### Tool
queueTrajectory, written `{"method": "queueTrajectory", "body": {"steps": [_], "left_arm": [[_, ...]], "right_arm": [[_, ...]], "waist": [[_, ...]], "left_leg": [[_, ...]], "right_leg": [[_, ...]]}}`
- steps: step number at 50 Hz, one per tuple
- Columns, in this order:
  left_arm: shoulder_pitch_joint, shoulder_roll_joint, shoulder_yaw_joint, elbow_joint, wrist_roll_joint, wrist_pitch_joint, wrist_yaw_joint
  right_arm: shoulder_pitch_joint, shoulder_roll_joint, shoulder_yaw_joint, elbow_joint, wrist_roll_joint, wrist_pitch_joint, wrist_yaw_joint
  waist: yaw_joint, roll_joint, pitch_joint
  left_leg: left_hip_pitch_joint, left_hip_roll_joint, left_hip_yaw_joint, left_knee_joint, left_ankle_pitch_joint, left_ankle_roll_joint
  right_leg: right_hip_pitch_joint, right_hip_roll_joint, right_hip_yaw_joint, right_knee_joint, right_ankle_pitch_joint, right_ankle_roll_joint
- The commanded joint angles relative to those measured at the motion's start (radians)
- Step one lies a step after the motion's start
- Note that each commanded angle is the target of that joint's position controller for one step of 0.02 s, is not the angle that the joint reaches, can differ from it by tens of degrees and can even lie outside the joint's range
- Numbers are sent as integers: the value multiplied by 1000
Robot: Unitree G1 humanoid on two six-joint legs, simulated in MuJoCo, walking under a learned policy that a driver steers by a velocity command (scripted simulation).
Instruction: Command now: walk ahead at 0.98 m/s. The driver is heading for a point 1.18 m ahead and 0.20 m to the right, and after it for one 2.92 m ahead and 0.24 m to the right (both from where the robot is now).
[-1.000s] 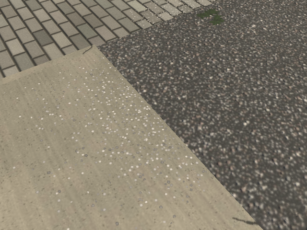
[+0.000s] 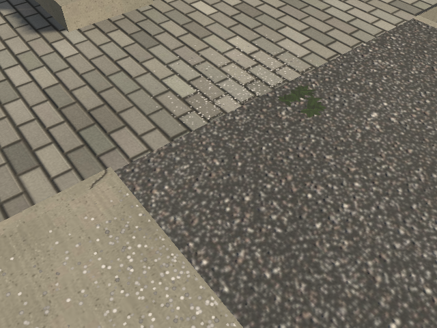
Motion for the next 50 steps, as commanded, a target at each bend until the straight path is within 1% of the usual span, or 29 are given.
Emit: {"method": "queueTrajectory", "body": {"steps": [1,5,7,9,10,11,12,13,14,15,16,17,20,24,28,29,31,33,34,35,36,37,38,39,40,41,43,45,50], "left_arm": [[-94,29,-2,-67,-4,-20,-14],[-241,35,-2,-127,-25,-35,-53],[-222,67,12,-146,-27,-39,-67],[-24,145,48,-118,-42,-28,-56],[214,192,72,-58,-47,-16,-42],[444,281,89,2,-29,1,-23],[486,297,99,26,-12,-10,-39],[473,178,75,48,2,-13,-37],[408,123,61,47,12,-16,-33],[331,110,55,48,22,-25,-44],[266,82,47,46,30,-35,-50],[223,55,38,49,38,-38,-54],[208,52,33,77,1,-36,-53],[289,93,37,101,4,-40,-27],[405,101,27,131,-10,-36,-5],[423,134,35,144,-12,-28,-1],[466,139,36,170,-9,-1,7],[450,177,47,168,8,21,15],[403,196,52,159,24,34,16],[344,200,52,144,28,43,16],[423,81,25,113,55,38,13],[692,-63,-21,179,-1,20,-10],[652,67,6,207,-20,15,-12],[471,117,24,146,-37,22,-3],[355,135,33,110,-31,30,13],[316,137,46,96,-21,46,23],[364,100,54,88,-21,88,31],[363,72,58,63,-22,114,41],[257,107,84,-12,-8,144,38]], "right_arm": [[-64,-132,-12,-88,15,-32,-23],[24,-168,-14,-67,19,-2,-38],[18,-194,-21,-70,3,19,-39],[-2,-229,-30,-69,-37,43,-38],[-56,-227,-28,-83,-47,56,-37],[-61,-161,-6,-126,-58,48,-38],[116,30,41,-116,0,6,-9],[19,-109,13,-125,48,-29,-8],[-153,-160,0,-184,79,-40,-9],[-244,-134,9,-221,61,-45,-15],[-268,-117,4,-231,38,-39,-17],[-231,-97,5,-228,31,-22,-11],[-219,-63,10,-228,23,21,-15],[-423,-94,10,-297,-3,17,-23],[-589,-74,16,-345,9,-7,5],[-618,-64,22,-362,9,-16,15],[-650,-93,7,-387,3,-29,36],[-529,-152,-21,-364,4,-29,38],[-360,-193,-41,-315,9,-26,32],[-183,-219,-51,-263,1,-16,21],[-66,-317,-58,-228,-40,-7,7],[-47,-287,-48,-215,-63,-16,26],[-103,-223,-47,-244,-45,-1,28],[-215,-169,-32,-259,-25,6,23],[-299,-137,-19,-256,-17,5,15],[-335,-126,-16,-253,-27,0,8],[-384,-141,-22,-247,-50,1,3],[-416,-159,-28,-243,-48,4,-9],[-460,-200,-47,-251,-34,47,-58]], "waist": [[30,26,171],[-11,38,223],[27,86,180],[152,187,19],[277,210,-102],[322,68,-285],[186,-365,-483],[229,-257,-403],[223,-168,-212],[178,37,-104],[122,82,-55],[68,57,-26],[11,13,78],[69,28,168],[133,52,190],[141,11,217],[143,-3,206],[66,-73,92],[-28,-102,-7],[-132,-95,-97],[-78,148,-291],[16,412,-559],[-28,204,-610],[-17,128,-403],[17,15,-230],[43,33,-160],[107,99,-106],[132,115,-74],[116,116,-52]], "left_leg": [[-257,224,-124,-257,166,139],[23,290,-94,-255,275,123],[166,324,-82,-149,633,106],[268,336,-71,121,1129,89],[151,308,-36,401,1192,64],[-168,247,-43,787,847,56],[-568,13,-158,1185,-83,0],[-686,71,-258,1227,-113,61],[-749,116,-219,1231,-93,79],[-722,155,-202,1162,-47,81],[-675,197,-200,1082,4,77],[-619,228,-205,1051,30,70],[-639,278,-172,947,43,30],[-745,278,-111,666,323,-25],[-602,193,-23,343,579,-23],[-566,182,-27,262,604,-16],[-558,126,-2,169,584,-2],[-445,55,6,178,474,22],[-303,31,4,193,452,45],[-100,85,-23,170,569,64],[286,334,-262,351,1022,127],[623,580,-742,263,1079,371],[524,520,-695,196,858,319],[329,482,-503,169,793,266],[105,441,-387,113,806,224],[-42,416,-315,79,829,210],[-235,387,-192,3,793,204],[-306,390,-108,-43,745,219],[-277,398,1,-117,330,206]], "right_leg": [[170,25,-54,-259,232,15],[149,79,-70,-515,207,2],[190,136,-103,-548,88,-26],[389,209,-137,-484,-70,-72],[678,210,-133,-472,-87,-102],[1085,0,144,-393,-265,-137],[1427,-214,758,-645,-768,-331],[1391,-175,858,-799,-857,-257],[1244,-150,652,-783,-692,-212],[1046,-114,529,-807,-503,-193],[896,-77,430,-816,-409,-190],[788,-45,368,-834,-384,-188],[624,-17,242,-915,-347,-189],[601,26,99,-964,-147,-171],[664,59,-13,-1003,-18,-128],[681,34,-13,-980,40,-122],[833,13,-24,-905,222,-90],[977,-9,-3,-748,529,-55],[1007,1,-12,-571,672,-30],[924,40,-45,-317,645,19],[635,153,-48,89,56,55],[334,327,127,507,-685,94],[338,250,225,545,-635,75],[288,184,146,459,-585,77],[287,138,96,367,-534,88],[327,104,87,312,-497,94],[436,78,65,265,-471,105],[415,66,36,216,-448,114],[339,24,0,37,-232,114]]}}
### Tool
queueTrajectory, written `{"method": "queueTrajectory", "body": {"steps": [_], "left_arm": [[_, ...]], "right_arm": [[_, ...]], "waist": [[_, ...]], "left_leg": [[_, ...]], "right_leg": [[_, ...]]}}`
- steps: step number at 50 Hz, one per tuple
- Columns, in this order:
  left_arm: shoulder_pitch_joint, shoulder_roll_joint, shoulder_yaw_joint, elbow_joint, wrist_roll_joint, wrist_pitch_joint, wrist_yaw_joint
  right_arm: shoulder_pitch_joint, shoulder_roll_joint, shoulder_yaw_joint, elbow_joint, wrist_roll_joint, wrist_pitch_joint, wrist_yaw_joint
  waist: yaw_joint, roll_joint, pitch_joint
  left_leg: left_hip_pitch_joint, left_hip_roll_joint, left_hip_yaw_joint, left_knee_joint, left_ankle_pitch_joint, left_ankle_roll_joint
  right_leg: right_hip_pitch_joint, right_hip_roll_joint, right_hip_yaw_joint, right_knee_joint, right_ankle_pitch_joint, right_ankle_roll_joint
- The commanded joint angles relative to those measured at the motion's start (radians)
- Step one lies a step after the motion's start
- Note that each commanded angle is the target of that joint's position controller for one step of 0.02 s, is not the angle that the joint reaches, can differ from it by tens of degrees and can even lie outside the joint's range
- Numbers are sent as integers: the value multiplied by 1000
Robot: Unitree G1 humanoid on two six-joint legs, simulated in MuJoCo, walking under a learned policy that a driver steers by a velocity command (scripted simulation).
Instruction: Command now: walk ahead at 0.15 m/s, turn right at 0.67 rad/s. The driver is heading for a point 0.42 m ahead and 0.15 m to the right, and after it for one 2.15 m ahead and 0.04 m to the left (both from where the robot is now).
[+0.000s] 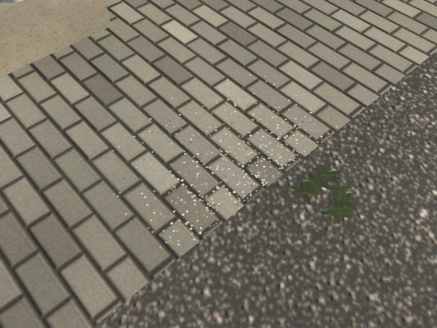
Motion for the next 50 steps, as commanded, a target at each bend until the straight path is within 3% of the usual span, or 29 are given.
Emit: {"method": "queueTrajectory", "body": {"steps": [1,4,8,10,12,13,14,15,16,17,18,19,20,25,28,33,35,36,37,38,39,40,41,42,44,46,47,49,50], "left_arm": [[119,61,27,-41,4,19,-5],[46,63,33,-82,3,22,-23],[-10,73,44,-134,-4,35,-53],[-4,74,51,-154,-7,41,-64],[59,87,65,-148,0,39,-57],[130,180,99,-136,7,32,-37],[156,318,127,-147,19,26,-21],[177,285,110,-164,50,-10,-31],[139,269,107,-170,44,-38,-40],[88,259,106,-180,18,-48,-33],[33,215,93,-195,-7,-43,-24],[-8,184,80,-213,-15,-33,-12],[-18,173,75,-228,-8,-24,-3],[4,201,86,-267,0,-3,18],[-19,197,82,-291,7,8,16],[-38,169,56,-308,18,14,-2],[-69,160,46,-316,11,18,-6],[-54,145,39,-314,11,18,-7],[-13,100,25,-314,28,16,-7],[14,109,27,-337,23,7,-8],[-4,187,50,-326,30,-4,-7],[-21,220,63,-308,19,-5,-8],[-22,192,59,-289,18,2,-8],[-25,160,50,-284,22,9,-8],[-28,92,24,-278,16,11,-15],[-57,43,1,-283,17,5,-20],[-74,29,-6,-285,17,2,-22],[-62,53,2,-269,5,-1,-22],[-13,50,2,-242,2,-1,-21]], "right_arm": [[-116,-156,-39,-91,9,10,-32],[-119,-174,-48,-90,19,40,-40],[-106,-195,-62,-88,37,73,-28],[-119,-205,-70,-90,50,83,-20],[-110,-183,-74,-75,69,93,-13],[-75,-154,-72,-70,56,95,-7],[-144,-108,-59,-137,13,84,-5],[-224,-105,-55,-169,0,72,-4],[-244,-127,-62,-171,26,66,-1],[-237,-125,-64,-161,39,59,-8],[-222,-137,-68,-148,29,56,-17],[-215,-148,-74,-146,26,55,-21],[-211,-144,-75,-147,27,54,-18],[-219,-94,-60,-146,39,55,-13],[-190,-112,-65,-135,43,58,-6],[-144,-133,-69,-138,39,46,9],[-91,-134,-72,-132,36,37,18],[-73,-147,-76,-131,27,35,20],[-74,-199,-83,-148,8,37,16],[-70,-255,-91,-138,-9,44,11],[-73,-220,-86,-155,-4,38,6],[-80,-194,-80,-165,13,39,-1],[-97,-177,-74,-167,26,45,-7],[-101,-163,-67,-169,37,48,-11],[-84,-143,-55,-160,35,60,-16],[-68,-136,-53,-154,33,73,-16],[-49,-145,-55,-149,33,80,-15],[-7,-172,-61,-140,36,87,-12],[13,-168,-57,-136,43,88,-11]], "waist": [[51,118,-158],[22,112,-141],[0,128,-132],[15,136,-138],[56,93,-146],[66,-71,-141],[30,-353,-108],[64,-233,-246],[56,-120,-265],[26,-52,-239],[5,-24,-226],[-15,-36,-225],[-20,-50,-237],[4,-71,-242],[10,-110,-228],[33,-150,-227],[0,-139,-212],[-3,-105,-203],[29,60,-207],[70,310,-146],[35,283,-144],[24,189,-140],[31,139,-132],[24,135,-124],[18,142,-125],[-1,194,-143],[-19,222,-150],[-37,247,-162],[-24,226,-197]], "left_leg": [[8,314,-112,-190,83,177],[91,333,-70,-176,39,160],[226,380,-44,-111,64,127],[270,401,-32,-47,115,91],[243,355,24,105,108,3],[115,250,80,336,-24,-75],[-281,70,79,639,-531,-167],[-397,11,-166,837,-621,-174],[-448,11,-240,886,-550,-149],[-469,20,-270,860,-449,-127],[-468,36,-286,818,-384,-121],[-421,38,-298,779,-342,-120],[-379,19,-293,754,-309,-123],[-302,-47,-312,487,-233,-153],[-234,-57,-314,411,-213,-157],[-115,-29,-285,303,-249,-130],[-1,-20,-257,131,-132,-99],[77,22,-285,46,-21,-76],[145,183,-461,-19,96,-20],[132,349,-677,-69,267,156],[100,430,-785,-81,225,248],[100,379,-693,-60,163,219],[97,310,-600,-46,100,165],[110,278,-554,-43,82,141],[118,213,-452,-45,101,120],[146,175,-389,-34,100,107],[152,175,-382,-29,107,111],[171,199,-406,-6,134,122],[149,194,-404,-16,-61,109]], "right_leg": [[153,-45,0,-70,132,-3],[148,-34,-44,-197,147,-18],[159,-9,-104,-328,43,-49],[198,8,-128,-415,0,-78],[327,45,-130,-604,154,-134],[458,-10,35,-709,512,-197],[651,-199,410,-700,915,-350],[704,-246,544,-714,836,-451],[728,-224,479,-734,747,-422],[718,-173,417,-733,662,-364],[688,-150,379,-731,607,-321],[634,-131,355,-733,586,-300],[606,-111,344,-731,593,-290],[579,-59,389,-712,467,-270],[518,-41,427,-710,361,-254],[495,-37,472,-647,436,-250],[455,-6,471,-613,393,-223],[416,31,451,-585,283,-186],[346,130,352,-435,40,-132],[199,280,193,-269,-308,-70],[145,217,192,-42,-357,-25],[136,200,195,55,-292,-14],[140,192,188,82,-240,0],[128,187,185,91,-203,11],[168,173,132,1,-159,23],[237,132,59,-214,-155,28],[285,118,31,-314,-167,27],[353,120,-1,-478,-121,23],[441,129,-25,-600,-37,8]]}}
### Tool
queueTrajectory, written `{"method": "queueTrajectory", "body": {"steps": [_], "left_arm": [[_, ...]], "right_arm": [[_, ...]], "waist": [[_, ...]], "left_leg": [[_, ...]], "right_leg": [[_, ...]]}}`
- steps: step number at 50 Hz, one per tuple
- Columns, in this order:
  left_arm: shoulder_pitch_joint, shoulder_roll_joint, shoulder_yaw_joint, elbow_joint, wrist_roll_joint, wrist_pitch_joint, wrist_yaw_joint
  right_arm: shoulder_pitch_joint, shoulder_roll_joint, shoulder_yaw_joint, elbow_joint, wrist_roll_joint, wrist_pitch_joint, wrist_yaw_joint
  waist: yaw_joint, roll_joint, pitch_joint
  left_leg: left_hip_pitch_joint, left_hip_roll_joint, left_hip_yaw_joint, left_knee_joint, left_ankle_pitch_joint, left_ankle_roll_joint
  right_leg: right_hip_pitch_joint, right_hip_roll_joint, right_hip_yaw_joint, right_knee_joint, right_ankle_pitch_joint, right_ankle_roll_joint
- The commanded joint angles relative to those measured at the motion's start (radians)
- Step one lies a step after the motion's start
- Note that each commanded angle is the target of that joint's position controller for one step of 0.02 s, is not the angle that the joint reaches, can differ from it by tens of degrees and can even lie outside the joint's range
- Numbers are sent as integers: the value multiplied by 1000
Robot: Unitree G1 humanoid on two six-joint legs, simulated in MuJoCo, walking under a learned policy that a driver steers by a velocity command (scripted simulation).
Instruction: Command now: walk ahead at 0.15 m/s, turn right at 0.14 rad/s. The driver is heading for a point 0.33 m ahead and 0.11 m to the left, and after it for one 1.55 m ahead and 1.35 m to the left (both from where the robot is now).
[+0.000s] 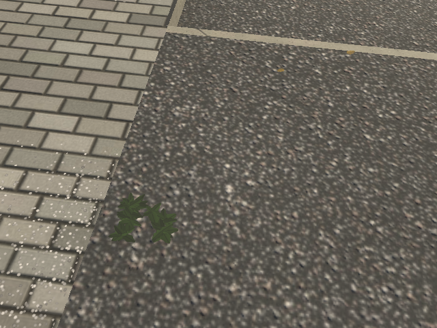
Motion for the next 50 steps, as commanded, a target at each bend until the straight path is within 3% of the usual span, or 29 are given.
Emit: {"method": "queueTrajectory", "body": {"steps": [1,2,3,4,5,6,7,8,9,11,16,20,22,24,25,26,27,28,29,30,31,32,33,34,38,42,45,48,50], "left_arm": [[28,68,19,-42,-10,-20,-1],[58,80,22,-31,-10,-24,-2],[117,89,24,-20,-9,-34,-2],[230,150,41,5,8,-47,5],[318,243,73,41,21,-66,-9],[296,207,63,45,35,-100,-6],[242,153,47,39,32,-126,-1],[204,113,37,29,18,-143,-1],[188,99,34,30,6,-148,-1],[184,93,32,33,10,-157,-1],[215,100,37,76,22,-162,-2],[221,125,40,111,20,-151,-1],[195,163,47,116,16,-128,5],[183,227,61,114,3,-103,15],[162,248,66,105,-7,-95,17],[149,246,65,88,-23,-104,14],[205,129,33,76,-7,-128,3],[353,9,-15,12,20,-155,-9],[225,144,4,9,14,-184,-12],[86,161,9,-40,-18,-185,-4],[67,143,2,-42,-6,-179,12],[75,152,7,-29,11,-165,23],[101,172,16,-20,15,-145,22],[108,178,21,-17,23,-129,22],[56,118,7,-23,54,-109,31],[-51,107,3,-55,37,-93,30],[-132,113,5,-69,26,-100,20],[-180,129,13,-72,27,-121,7],[-167,142,24,-61,26,-133,1]], "right_arm": [[37,-205,-46,-49,27,-3,0],[50,-217,-48,-47,32,-8,3],[10,-184,-36,-60,24,-19,8],[-69,-107,-13,-99,19,-38,17],[-183,-67,-2,-164,48,-69,21],[-236,-125,-21,-184,64,-89,19],[-175,-125,-26,-166,71,-98,23],[-110,-125,-28,-137,57,-99,28],[-79,-128,-34,-126,46,-101,33],[-60,-116,-36,-115,37,-91,41],[-101,-91,-27,-145,33,-62,54],[-198,-66,-6,-192,34,-67,88],[-217,-60,-1,-211,28,-76,108],[-113,-118,-30,-202,28,-73,106],[43,-176,-57,-171,33,-66,100],[226,-262,-99,-131,34,-53,82],[279,-309,-112,-109,37,-33,51],[209,-444,-122,-172,4,-43,47],[236,-368,-110,-213,4,-49,55],[196,-329,-98,-200,4,-60,56],[136,-288,-88,-196,23,-67,53],[62,-242,-75,-214,25,-68,47],[14,-231,-70,-234,6,-64,41],[-16,-229,-73,-240,0,-61,38],[-12,-235,-75,-217,13,-44,7],[-15,-242,-75,-219,39,1,-25],[-6,-247,-77,-225,39,19,-39],[19,-241,-79,-229,33,27,-43],[11,-233,-77,-242,30,31,-41]], "waist": [[0,209,-133],[12,206,-113],[55,180,-87],[118,26,-52],[171,-230,17],[168,-172,119],[115,-156,127],[89,-147,77],[77,-128,55],[72,-109,36],[87,-90,95],[112,-55,175],[101,-41,187],[34,-107,69],[-46,-131,-26],[-140,-107,-135],[-115,61,-187],[36,351,-426],[-93,125,-619],[-81,98,-438],[-21,-1,-270],[26,-4,-193],[65,23,-155],[82,40,-132],[81,14,-136],[50,86,-165],[16,138,-140],[-10,171,-124],[-2,184,-131]], "left_leg": [[62,168,-190,-149,-183,177],[-33,163,-205,-171,-402,151],[-180,149,-201,-131,-498,113],[-429,61,-99,74,-447,46],[-630,-32,62,351,-318,13],[-722,33,-68,512,-267,37],[-766,40,-125,578,-174,57],[-763,47,-133,610,-109,61],[-758,54,-143,617,-48,53],[-706,55,-105,663,63,19],[-700,79,-50,627,214,-31],[-628,104,49,432,259,18],[-490,66,137,301,224,56],[-289,-38,225,294,138,86],[-101,-88,229,269,122,110],[195,-121,183,190,208,150],[484,-27,-24,160,350,185],[776,319,-714,54,386,468],[749,320,-830,-83,200,440],[594,280,-710,-126,139,379],[393,221,-606,-144,120,327],[232,178,-519,-146,176,306],[94,152,-457,-174,248,300],[11,135,-425,-192,312,301],[-95,64,-309,-128,607,274],[-22,12,-370,-90,363,193],[50,13,-454,-73,201,160],[125,22,-530,-15,253,158],[145,17,-574,32,334,147]], "right_leg": [[152,57,-132,-287,131,-34],[219,57,-135,-278,91,-70],[313,-3,-62,-278,8,-120],[444,-159,158,-362,-202,-200],[421,-356,508,-569,-488,-310],[362,-409,595,-621,-476,-346],[386,-384,507,-595,-369,-314],[426,-348,408,-578,-270,-274],[438,-330,324,-584,-185,-247],[390,-292,174,-612,-37,-215],[324,-279,-83,-646,167,-189],[321,-277,-234,-664,281,-159],[312,-262,-308,-598,584,-139],[359,-268,-326,-381,1175,-121],[340,-266,-324,-185,1315,-109],[226,-235,-317,57,1249,-74],[-53,-151,-275,369,439,-8],[-391,73,-111,868,-273,45],[-371,36,114,886,-186,3],[-406,9,86,827,-110,-19],[-410,-31,65,720,-37,-28],[-365,-62,64,655,8,-29],[-291,-77,67,627,32,-31],[-256,-80,60,591,38,-25],[-245,-38,24,416,129,22],[-293,24,53,211,272,39],[-321,46,92,60,310,31],[-303,64,116,-65,284,16],[-219,76,123,-159,260,4]]}}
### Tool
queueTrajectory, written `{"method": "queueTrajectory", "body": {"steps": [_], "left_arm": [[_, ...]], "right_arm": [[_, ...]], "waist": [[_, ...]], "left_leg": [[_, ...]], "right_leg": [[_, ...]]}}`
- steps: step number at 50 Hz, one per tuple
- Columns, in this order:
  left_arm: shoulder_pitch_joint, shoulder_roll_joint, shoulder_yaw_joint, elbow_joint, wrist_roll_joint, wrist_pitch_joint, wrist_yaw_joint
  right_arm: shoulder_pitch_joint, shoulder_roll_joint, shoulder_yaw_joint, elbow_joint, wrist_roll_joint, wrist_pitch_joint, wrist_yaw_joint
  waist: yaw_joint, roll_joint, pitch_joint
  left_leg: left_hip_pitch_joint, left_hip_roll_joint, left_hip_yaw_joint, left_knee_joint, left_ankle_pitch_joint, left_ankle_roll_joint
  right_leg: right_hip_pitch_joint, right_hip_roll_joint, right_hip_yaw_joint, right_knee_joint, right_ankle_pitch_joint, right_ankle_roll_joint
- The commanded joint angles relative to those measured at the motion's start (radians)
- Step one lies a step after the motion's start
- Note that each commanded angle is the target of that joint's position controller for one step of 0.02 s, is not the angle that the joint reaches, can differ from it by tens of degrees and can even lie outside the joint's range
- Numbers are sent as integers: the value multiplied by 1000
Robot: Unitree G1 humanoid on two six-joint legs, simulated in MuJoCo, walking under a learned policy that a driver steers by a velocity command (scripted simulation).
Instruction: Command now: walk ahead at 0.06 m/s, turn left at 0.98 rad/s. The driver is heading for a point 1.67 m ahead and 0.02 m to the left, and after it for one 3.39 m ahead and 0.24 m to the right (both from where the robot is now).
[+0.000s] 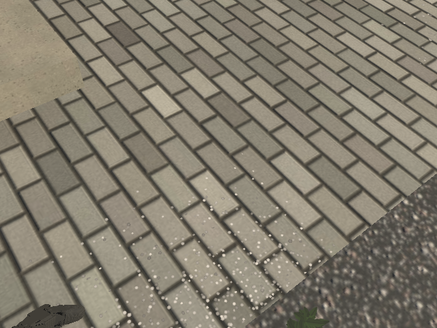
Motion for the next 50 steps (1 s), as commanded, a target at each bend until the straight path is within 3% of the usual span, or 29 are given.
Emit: {"method": "queueTrajectory", "body": {"steps": [1,2,3,4,5,6,7,8,9,11,14,17,21,23,24,25,26,27,28,30,32,34,36,40,42,44,47,50], "left_arm": [[-52,121,47,-75,-7,-36,-7],[-25,124,54,-63,-13,-39,-7],[8,131,59,-51,-12,-40,-5],[-5,175,67,-68,-4,-26,5],[61,177,68,-55,23,-5,3],[73,137,67,-63,8,0,5],[45,97,56,-77,2,8,12],[16,84,51,-87,-1,22,20],[-10,88,50,-91,-1,32,26],[-16,96,50,-83,10,44,33],[35,110,57,-55,14,52,27],[14,137,67,-43,-1,56,10],[17,149,68,-14,-29,59,-10],[16,138,60,5,-49,61,-9],[77,107,50,35,-52,58,-11],[114,31,24,28,-9,54,-22],[80,17,16,-6,7,50,-21],[40,72,29,4,-9,55,-13],[59,87,38,25,-29,63,-13],[108,113,55,70,-31,86,-1],[128,140,71,70,-45,92,3],[125,121,72,57,-54,97,6],[97,86,61,33,-50,104,3],[70,47,44,-20,-42,111,-22],[52,48,39,-48,-47,110,-39],[25,66,43,-73,-52,103,-54],[2,60,42,-84,-58,89,-64],[-11,52,38,-88,-63,86,-70]], "right_arm": [[-16,-129,-34,-83,-4,-3,-3],[-38,-121,-31,-94,-2,-2,0],[-34,-89,-19,-101,1,0,5],[66,-14,4,-90,-12,0,11],[94,-89,-13,-118,-1,-4,20],[99,-170,-34,-96,-11,-9,28],[69,-197,-47,-76,-3,-2,32],[65,-185,-49,-60,2,12,28],[62,-169,-45,-64,3,21,26],[49,-107,-27,-78,5,23,29],[-6,-57,-8,-103,-7,12,28],[-10,-34,5,-99,-21,3,33],[12,-41,5,-79,-21,5,46],[77,-33,2,-46,-24,3,54],[93,-52,-2,-40,-26,1,53],[104,-124,-13,-54,-31,1,42],[37,-139,-4,-68,-60,-7,40],[32,-61,15,-63,-83,-26,43],[3,-29,26,-37,-86,-43,47],[-53,-34,21,-23,-63,-63,41],[-49,-52,14,-15,-60,-62,24],[-44,-32,15,-13,-57,-52,8],[-39,-23,13,-8,-56,-43,-4],[-46,-55,-8,-4,-57,-33,-7],[6,-94,-27,6,-39,-43,7],[17,-119,-39,16,-22,-66,19],[24,-133,-52,36,-14,-97,38],[28,-148,-60,55,-4,-109,58]], "waist": [[2,194,-125],[22,194,-121],[34,133,-150],[-26,-78,-217],[-35,-275,-232],[-8,-211,-224],[9,-128,-171],[6,-72,-137],[6,-63,-100],[13,-96,-62],[51,-122,-107],[50,-122,-151],[44,-164,-147],[2,-148,-139],[4,-102,-133],[39,139,-161],[45,301,-135],[-6,217,-134],[18,203,-98],[24,208,-47],[26,196,-28],[19,160,-35],[4,144,-37],[-12,141,-58],[-42,143,-82],[-41,150,-42],[-30,116,7],[-22,102,23]], "left_leg": [[158,248,-290,-31,365,54],[137,223,-293,1,321,37],[66,176,-250,102,119,5],[-76,79,-95,312,-305,-48],[-275,26,60,472,-502,-101],[-327,115,86,620,-421,-148],[-342,148,108,675,-332,-170],[-341,173,135,716,-263,-185],[-348,192,175,752,-208,-190],[-338,224,264,717,-143,-192],[-313,258,294,597,-161,-197],[-207,272,307,431,-168,-179],[-67,246,347,190,-130,-140],[78,215,381,-62,23,-90],[192,227,340,-167,118,-58],[334,445,55,-212,323,9],[225,624,-83,-216,411,184],[135,591,-36,-250,288,209],[103,535,47,-258,214,168],[99,488,148,-254,231,117],[118,495,199,-247,362,133],[190,518,227,-242,378,141],[249,535,249,-243,361,142],[271,561,314,-238,390,153],[279,601,280,-327,-10,153],[288,633,238,-401,-265,134],[334,643,283,-437,-296,100],[357,636,364,-425,-269,77]], "right_leg": [[94,18,-5,-146,-12,-19],[178,5,-19,-236,48,-31],[342,-74,2,-331,182,-68],[549,-298,175,-285,415,-170],[630,-468,415,-284,519,-339],[612,-482,430,-282,421,-368],[559,-410,293,-275,324,-325],[506,-350,183,-280,224,-279],[446,-324,115,-299,185,-266],[384,-271,-17,-345,188,-264],[445,-297,-54,-352,262,-312],[450,-325,-92,-336,306,-326],[429,-343,-105,-310,246,-314],[378,-325,-130,-243,209,-268],[299,-291,-167,-188,116,-199],[135,-193,-271,28,-187,-89],[14,-117,-259,131,-477,-32],[75,-155,-180,223,-459,-22],[90,-151,-165,264,-407,-23],[64,-129,-140,342,-312,-6],[23,-93,-142,473,-293,14],[-48,-104,-145,505,-273,31],[-88,-131,-162,447,-243,47],[-29,-165,-214,304,-239,43],[-19,-181,-241,259,-239,6],[-51,-191,-246,222,-257,-43],[-68,-205,-252,153,-283,-105],[-36,-207,-279,107,-298,-145]]}}
Keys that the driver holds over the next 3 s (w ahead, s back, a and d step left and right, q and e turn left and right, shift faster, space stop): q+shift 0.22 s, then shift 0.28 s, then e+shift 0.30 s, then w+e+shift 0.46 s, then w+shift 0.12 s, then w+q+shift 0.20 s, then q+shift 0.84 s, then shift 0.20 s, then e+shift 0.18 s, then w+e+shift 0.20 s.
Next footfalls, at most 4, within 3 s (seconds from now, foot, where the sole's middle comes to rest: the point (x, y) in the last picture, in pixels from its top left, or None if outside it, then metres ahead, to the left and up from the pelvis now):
0.08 right None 0.18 -0.13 -0.77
0.48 left None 0.05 0.11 -0.77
1.10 right None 0.18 -0.16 -0.77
1.52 left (246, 250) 0.70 -0.11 -0.77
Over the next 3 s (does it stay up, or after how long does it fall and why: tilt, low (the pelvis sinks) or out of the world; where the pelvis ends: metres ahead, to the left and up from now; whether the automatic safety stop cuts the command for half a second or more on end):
stays up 0.88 -0.21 0.01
